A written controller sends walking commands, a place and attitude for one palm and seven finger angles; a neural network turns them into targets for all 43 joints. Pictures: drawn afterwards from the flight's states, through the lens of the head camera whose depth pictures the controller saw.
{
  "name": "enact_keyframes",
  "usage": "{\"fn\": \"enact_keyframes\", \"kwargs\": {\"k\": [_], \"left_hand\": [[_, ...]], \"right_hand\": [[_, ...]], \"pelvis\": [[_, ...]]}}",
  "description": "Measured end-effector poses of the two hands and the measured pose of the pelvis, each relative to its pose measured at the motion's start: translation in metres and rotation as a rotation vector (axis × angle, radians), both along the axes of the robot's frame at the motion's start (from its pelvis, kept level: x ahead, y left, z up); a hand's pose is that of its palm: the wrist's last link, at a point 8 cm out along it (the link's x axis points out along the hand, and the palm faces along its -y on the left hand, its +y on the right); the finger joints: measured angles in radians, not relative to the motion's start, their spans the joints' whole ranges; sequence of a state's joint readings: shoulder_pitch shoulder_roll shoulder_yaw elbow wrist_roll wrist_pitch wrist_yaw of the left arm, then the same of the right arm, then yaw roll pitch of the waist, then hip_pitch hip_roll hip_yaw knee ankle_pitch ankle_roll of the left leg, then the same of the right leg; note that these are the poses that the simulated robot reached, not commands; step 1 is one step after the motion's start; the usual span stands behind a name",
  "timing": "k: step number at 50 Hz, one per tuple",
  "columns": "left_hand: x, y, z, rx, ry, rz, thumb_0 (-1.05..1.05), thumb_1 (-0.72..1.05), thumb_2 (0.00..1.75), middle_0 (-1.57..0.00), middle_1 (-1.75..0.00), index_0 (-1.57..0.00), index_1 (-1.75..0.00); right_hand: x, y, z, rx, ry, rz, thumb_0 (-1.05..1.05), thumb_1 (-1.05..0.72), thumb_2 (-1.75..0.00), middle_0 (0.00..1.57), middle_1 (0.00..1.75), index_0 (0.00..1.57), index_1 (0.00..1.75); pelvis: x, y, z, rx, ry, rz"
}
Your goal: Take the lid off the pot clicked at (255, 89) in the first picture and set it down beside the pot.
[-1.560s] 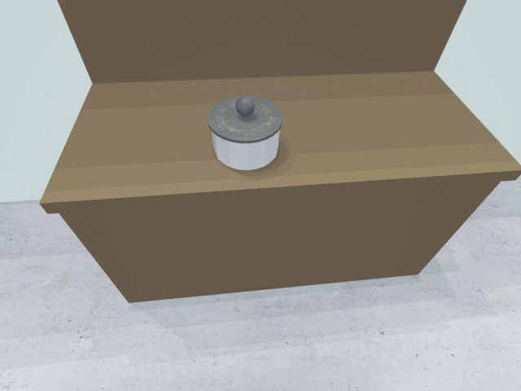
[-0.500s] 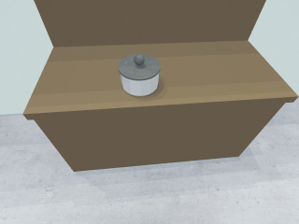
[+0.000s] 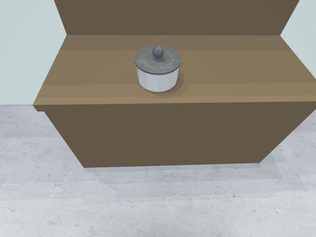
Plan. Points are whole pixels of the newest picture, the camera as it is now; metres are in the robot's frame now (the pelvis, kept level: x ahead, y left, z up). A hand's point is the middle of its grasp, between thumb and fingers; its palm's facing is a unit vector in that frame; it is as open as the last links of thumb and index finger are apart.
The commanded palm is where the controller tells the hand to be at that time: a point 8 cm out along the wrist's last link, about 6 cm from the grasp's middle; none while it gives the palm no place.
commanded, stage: turn to face it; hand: left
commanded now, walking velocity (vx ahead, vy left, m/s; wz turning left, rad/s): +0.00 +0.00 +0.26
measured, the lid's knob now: (158, 51) +0.74 +0.05 +0.04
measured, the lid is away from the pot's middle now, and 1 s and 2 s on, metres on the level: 0.00 0.00 0.00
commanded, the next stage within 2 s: take the last steps up to it in 0.08 s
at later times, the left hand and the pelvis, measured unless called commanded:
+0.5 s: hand out of the picture +0.04 +0.18 -0.18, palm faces +0.08 -0.98 -0.17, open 7.4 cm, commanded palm none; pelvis +0.05 -0.01 +0.00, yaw +4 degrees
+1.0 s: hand (134, 210) +0.22 +0.09 -0.18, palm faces +0.11 -0.98 -0.17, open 7.3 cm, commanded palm none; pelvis +0.20 -0.09 +0.00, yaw +3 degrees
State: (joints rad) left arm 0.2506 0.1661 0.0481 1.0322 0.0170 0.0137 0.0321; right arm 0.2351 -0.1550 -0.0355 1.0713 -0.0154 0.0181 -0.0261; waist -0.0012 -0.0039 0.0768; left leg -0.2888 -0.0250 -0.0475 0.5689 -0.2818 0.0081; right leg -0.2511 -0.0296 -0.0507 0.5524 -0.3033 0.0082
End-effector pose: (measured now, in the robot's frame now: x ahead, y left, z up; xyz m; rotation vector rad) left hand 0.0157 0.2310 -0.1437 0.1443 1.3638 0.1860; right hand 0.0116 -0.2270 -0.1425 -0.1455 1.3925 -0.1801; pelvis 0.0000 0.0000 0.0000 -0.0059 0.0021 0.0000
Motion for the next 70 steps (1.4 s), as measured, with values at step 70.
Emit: {"fn": "enact_keyframes", "kwargs": {"k": [70], "left_hand": [[0.231, -0.090, 0.004, -0.010, 0.007, 0.082, 0.01, 0.91, 0.90, -0.20, -0.30, -0.20, -0.30]], "right_hand": [[0.356, -0.069, 0.025, 0.001, -0.240, 0.132, -0.02, -0.93, -0.90, 0.20, 0.30, 0.20, 0.30]], "pelvis": [[0.254, -0.087, 0.010, -0.020, -0.023, 0.050]]}}
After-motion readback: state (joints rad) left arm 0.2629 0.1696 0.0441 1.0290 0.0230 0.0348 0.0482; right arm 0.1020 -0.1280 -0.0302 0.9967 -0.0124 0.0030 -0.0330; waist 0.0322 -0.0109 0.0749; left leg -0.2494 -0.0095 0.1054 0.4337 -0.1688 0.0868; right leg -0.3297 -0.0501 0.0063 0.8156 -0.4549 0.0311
